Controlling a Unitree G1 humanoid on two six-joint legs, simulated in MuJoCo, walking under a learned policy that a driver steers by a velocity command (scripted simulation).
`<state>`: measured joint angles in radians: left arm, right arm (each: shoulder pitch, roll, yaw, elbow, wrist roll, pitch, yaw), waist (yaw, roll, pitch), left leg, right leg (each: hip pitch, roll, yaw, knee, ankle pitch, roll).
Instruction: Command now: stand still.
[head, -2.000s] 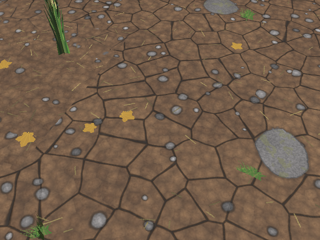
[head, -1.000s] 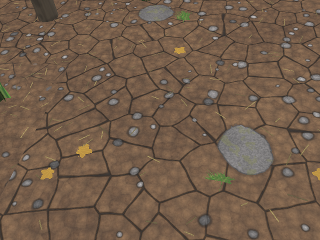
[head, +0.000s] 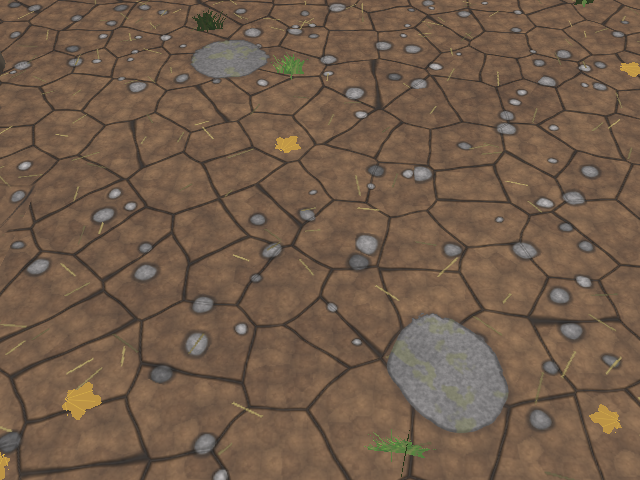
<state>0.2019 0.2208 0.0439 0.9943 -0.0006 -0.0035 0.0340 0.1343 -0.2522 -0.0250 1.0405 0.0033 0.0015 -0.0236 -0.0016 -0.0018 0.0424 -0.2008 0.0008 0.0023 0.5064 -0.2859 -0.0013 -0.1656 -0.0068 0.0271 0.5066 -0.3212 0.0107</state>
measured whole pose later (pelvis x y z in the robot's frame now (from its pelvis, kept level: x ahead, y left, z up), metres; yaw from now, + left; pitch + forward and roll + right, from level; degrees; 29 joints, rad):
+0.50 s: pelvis -0.01 +0.01 +0.00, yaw +0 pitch -2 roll +0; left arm 0.24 0.20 0.03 1.09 0.00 0.00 0.05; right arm 0.18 -0.22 -0.02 1.11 0.00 0.01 -0.03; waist 0.00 0.00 0.04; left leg -0.21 0.00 0.00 0.50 -0.26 0.01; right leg -0.16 -0.01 0.02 0.49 -0.30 0.02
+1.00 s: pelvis -0.02 +0.01 +0.00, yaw +1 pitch -1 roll +0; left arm 0.30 0.17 0.01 1.12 0.00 -0.01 0.05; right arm 0.24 -0.19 -0.01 1.11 0.00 0.00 -0.04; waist 0.00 0.00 0.04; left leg -0.23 -0.01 0.00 0.50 -0.25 0.01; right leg -0.19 -0.02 0.02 0.49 -0.28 0.03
